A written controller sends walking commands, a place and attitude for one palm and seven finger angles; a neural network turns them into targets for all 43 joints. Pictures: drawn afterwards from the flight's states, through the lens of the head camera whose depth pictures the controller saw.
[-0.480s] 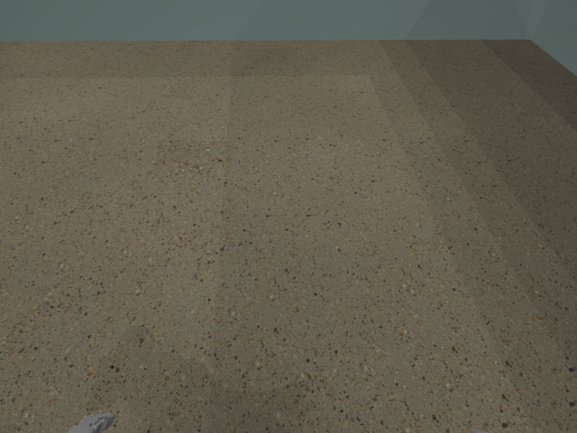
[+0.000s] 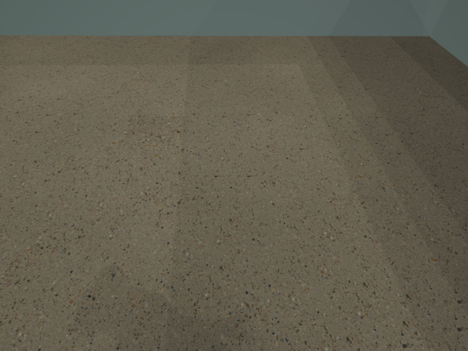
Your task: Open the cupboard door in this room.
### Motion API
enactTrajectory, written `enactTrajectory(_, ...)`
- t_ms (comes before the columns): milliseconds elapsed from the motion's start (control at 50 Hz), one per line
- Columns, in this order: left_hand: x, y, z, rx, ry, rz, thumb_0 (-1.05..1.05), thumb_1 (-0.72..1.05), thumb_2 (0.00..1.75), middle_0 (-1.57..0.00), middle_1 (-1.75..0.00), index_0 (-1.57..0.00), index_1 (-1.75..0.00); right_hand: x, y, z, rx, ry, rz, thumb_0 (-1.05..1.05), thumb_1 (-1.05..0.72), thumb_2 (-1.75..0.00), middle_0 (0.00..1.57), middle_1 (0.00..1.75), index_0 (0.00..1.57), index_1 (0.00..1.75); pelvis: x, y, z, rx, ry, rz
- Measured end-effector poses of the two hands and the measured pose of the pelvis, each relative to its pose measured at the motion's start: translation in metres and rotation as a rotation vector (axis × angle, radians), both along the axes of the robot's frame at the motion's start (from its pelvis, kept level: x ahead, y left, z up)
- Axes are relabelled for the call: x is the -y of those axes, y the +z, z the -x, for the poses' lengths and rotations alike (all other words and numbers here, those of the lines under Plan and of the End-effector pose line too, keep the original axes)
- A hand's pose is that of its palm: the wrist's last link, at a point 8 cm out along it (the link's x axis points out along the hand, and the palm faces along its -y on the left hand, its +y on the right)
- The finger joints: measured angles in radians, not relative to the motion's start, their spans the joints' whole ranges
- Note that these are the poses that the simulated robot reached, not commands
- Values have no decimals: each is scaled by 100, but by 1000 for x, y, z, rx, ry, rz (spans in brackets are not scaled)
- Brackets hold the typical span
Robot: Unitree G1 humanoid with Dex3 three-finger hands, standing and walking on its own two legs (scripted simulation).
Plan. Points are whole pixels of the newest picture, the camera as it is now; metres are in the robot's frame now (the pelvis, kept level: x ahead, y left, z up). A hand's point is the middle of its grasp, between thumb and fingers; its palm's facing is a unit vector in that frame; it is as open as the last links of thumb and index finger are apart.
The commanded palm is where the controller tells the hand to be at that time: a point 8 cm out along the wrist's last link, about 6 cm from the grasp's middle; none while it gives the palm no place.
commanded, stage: stand and wait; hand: left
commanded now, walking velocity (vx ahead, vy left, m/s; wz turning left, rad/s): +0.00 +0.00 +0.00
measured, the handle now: out of the picture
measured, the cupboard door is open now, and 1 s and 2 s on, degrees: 0 0 0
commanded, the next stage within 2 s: turn or walk to find it in 0.42 s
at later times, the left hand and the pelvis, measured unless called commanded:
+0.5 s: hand out of the picture +0.07 +0.24 -0.15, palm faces -0.03 -0.94 -0.33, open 7.4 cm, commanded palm none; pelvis -0.02 -0.01 +0.00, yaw +0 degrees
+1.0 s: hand out of the picture +0.00 +0.21 -0.18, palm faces +0.18 -0.96 -0.22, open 7.4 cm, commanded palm none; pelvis -0.04 +0.00 +0.00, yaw +11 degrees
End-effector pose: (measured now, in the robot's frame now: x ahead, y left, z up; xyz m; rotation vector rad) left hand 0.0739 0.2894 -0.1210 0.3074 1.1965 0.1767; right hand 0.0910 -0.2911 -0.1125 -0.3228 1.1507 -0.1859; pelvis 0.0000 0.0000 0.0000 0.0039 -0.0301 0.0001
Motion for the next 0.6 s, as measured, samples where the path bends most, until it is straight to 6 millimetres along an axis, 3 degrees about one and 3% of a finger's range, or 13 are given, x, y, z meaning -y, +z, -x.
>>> enactTrajectory(220, -1, 3, 13, -18, 5, -15, 1, 90, 90, -20, -30, -21, -30, 11, -3, 29, -56, -24, 5, 1, -90, -90, 20, 30, 20, 30, 5, 2, 8, 8, 0, 0)
enactTrajectory(600, 10, 1, 19, 10, 27, -5, 1, 90, 90, -20, -30, -21, -30, 5, -10, 41, -71, -7, -16, 0, -90, -90, 20, 30, 20, 30, 8, -1, 21, -4, 30, 2)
